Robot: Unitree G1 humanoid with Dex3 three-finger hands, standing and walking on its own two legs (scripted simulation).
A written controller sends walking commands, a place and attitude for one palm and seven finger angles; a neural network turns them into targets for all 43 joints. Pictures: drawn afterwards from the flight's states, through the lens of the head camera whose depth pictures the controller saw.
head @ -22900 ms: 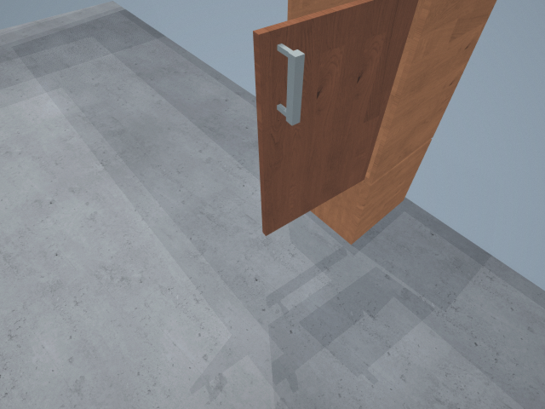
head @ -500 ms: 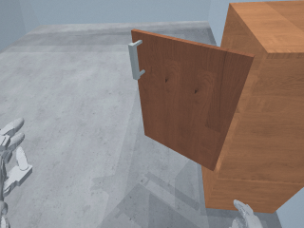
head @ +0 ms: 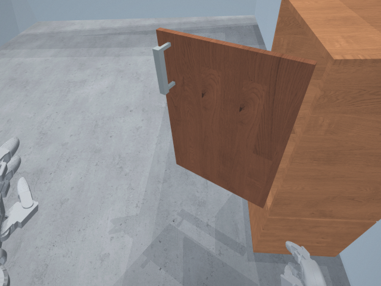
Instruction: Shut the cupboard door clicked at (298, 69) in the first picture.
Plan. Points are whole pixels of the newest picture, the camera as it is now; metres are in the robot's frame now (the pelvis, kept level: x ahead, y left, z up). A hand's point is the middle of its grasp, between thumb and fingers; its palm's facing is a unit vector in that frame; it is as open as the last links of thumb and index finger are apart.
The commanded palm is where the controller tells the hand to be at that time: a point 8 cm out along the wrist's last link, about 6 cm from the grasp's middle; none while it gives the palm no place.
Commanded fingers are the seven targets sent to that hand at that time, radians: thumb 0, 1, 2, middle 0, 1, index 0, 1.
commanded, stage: step back with the hand held close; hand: left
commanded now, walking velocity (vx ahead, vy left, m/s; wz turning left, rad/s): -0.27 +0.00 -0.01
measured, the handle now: (165, 69) +0.65 +0.14 +0.15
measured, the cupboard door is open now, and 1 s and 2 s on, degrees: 60 60 60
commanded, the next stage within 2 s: stop stepping back and stand still in 1.26 s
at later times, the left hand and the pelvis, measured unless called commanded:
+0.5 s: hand out of the picture +0.13 +0.30 +0.15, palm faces +0.42 -0.77 -0.48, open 7.4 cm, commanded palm +0.07 +0.33 +0.17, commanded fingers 0.00 0.90 0.90 -0.20 -0.30 -0.20 -0.30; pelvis -0.07 +0.03 -0.01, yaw +0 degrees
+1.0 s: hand out of the picture +0.06 +0.30 +0.16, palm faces +0.45 -0.76 -0.47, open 7.4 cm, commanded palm +0.00 +0.33 +0.17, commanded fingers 0.00 0.90 0.90 -0.20 -0.30 -0.20 -0.30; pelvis -0.14 +0.03 -0.02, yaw +1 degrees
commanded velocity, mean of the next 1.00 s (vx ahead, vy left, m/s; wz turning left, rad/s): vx -0.32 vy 0.00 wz -0.02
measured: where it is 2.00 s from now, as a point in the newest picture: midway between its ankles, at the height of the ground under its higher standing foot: outside the picture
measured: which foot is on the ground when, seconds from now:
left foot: down 0.00-1.00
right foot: down 0.00-0.80, up 0.82-0.94, down 0.96-1.00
